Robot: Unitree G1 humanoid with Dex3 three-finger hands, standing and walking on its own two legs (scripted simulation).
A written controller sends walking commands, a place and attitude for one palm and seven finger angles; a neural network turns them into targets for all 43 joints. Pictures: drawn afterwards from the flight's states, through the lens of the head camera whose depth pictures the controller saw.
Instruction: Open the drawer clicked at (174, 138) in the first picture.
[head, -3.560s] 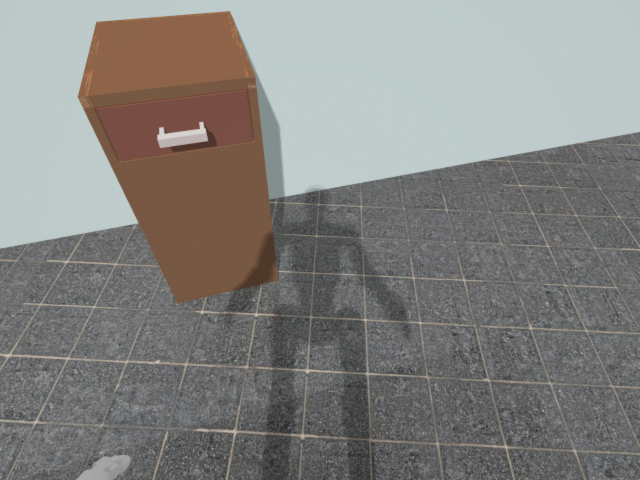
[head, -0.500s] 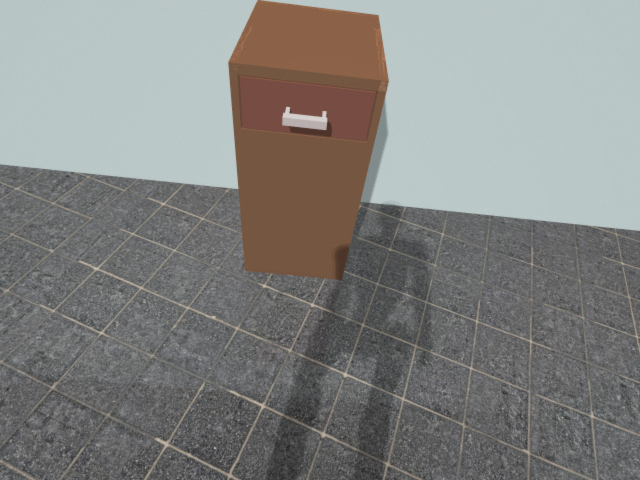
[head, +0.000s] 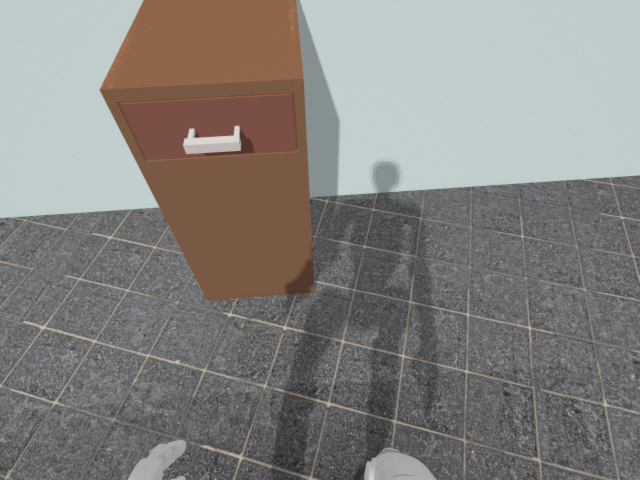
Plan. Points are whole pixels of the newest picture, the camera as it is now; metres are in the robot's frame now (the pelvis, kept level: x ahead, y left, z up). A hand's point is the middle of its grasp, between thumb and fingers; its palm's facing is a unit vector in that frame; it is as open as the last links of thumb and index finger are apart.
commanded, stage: take the last steps up to it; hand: left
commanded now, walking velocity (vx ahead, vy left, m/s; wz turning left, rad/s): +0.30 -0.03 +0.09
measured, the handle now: (213, 138) +0.74 +0.22 -0.03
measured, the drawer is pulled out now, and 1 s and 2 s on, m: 0.00 0.00 0.00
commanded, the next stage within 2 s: come to a stop and stand still in 0.42 s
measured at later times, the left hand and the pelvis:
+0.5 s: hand out of the picture +0.11 +0.16 -0.16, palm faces +0.10 -0.99 -0.11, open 7.3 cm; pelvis +0.17 +0.01 +0.02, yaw +1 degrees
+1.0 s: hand (233, 373) +0.29 +0.14 -0.13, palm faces +0.09 -0.96 -0.28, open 7.3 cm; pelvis +0.21 -0.05 +0.02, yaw +3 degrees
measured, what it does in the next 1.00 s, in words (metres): walks ahead: left foot, then right foot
